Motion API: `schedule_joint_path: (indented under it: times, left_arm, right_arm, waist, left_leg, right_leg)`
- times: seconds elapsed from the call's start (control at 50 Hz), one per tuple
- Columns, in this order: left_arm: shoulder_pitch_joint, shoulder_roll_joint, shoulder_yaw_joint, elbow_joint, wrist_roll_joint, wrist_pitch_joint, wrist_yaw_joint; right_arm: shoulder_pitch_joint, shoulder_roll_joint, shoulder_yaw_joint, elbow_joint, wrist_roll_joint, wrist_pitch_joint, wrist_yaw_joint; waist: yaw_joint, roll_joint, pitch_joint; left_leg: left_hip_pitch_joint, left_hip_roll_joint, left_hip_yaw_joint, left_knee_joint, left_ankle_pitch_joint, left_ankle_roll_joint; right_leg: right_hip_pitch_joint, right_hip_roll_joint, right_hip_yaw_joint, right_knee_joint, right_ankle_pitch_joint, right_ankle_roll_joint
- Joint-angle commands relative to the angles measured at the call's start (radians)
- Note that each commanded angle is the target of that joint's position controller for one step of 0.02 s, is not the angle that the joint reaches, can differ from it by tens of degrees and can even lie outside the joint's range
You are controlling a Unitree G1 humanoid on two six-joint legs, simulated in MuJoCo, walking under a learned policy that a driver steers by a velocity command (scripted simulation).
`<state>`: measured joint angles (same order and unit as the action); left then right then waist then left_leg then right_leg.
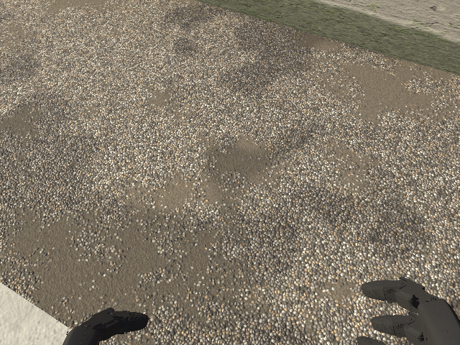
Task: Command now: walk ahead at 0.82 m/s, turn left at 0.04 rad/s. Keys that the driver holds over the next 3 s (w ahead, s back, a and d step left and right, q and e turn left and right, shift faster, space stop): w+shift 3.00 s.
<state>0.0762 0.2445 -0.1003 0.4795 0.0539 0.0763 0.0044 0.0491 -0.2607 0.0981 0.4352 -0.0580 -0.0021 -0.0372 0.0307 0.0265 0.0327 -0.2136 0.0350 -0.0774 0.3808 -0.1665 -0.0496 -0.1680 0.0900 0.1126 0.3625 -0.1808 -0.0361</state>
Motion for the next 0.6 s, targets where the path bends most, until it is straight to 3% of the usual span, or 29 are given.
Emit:
schedule_joint_path:
  times: [0.02, 0.12, 0.24, 0.42, 0.6]
  left_arm:
    - [-0.120, 0.091, 0.016, -0.138, 0.008, -0.033, -0.014]
    - [-0.203, 0.108, 0.006, -0.194, 0.014, -0.070, -0.036]
    - [-0.253, 0.119, -0.002, -0.232, 0.006, -0.098, -0.038]
    - [-0.287, 0.123, -0.008, -0.272, 0.000, -0.105, -0.037]
    - [-0.297, 0.129, -0.012, -0.290, -0.005, -0.105, -0.037]
  right_arm:
    - [-0.128, -0.072, 0.000, -0.134, -0.016, -0.035, 0.016]
    - [-0.198, -0.083, 0.012, -0.159, -0.018, -0.035, 0.029]
    - [-0.237, -0.099, 0.016, -0.160, -0.021, -0.034, 0.042]
    - [-0.275, -0.112, 0.020, -0.156, -0.017, -0.041, 0.056]
    - [-0.273, -0.118, 0.022, -0.149, -0.017, -0.048, 0.058]
  waist:
    - [0.001, 0.013, -0.180]
    - [-0.019, 0.017, -0.195]
    - [-0.032, 0.011, -0.220]
    - [-0.037, 0.002, -0.228]
    - [-0.042, -0.018, -0.232]
  left_leg:
    - [0.026, 0.048, -0.003, -0.012, 0.123, 0.017]
    - [0.042, 0.065, -0.029, -0.014, 0.187, 0.025]
    - [0.061, 0.077, -0.044, -0.005, 0.262, 0.039]
    - [0.041, 0.085, -0.055, -0.010, 0.260, 0.047]
    - [0.014, 0.085, -0.053, -0.004, 0.189, 0.041]
  right_leg:
    - [0.099, -0.146, 0.149, -0.035, 0.013, -0.063]
    - [0.084, -0.136, 0.091, 0.051, 0.116, -0.011]
    - [0.081, -0.146, 0.075, 0.090, 0.173, 0.030]
    - [0.083, -0.160, 0.068, 0.106, 0.176, 0.067]
    - [0.070, -0.170, 0.079, 0.103, 0.168, 0.070]
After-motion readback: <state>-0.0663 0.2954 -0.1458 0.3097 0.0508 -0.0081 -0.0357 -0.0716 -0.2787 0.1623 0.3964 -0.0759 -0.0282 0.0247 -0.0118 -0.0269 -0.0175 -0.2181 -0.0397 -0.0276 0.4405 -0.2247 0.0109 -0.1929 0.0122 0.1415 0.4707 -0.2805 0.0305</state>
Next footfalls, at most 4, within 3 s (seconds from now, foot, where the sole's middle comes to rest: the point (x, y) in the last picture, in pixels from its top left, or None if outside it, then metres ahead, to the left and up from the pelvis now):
none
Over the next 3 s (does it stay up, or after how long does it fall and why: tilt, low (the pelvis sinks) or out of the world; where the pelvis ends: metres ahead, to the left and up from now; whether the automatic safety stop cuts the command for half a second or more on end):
stays up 0.01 0.01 -0.01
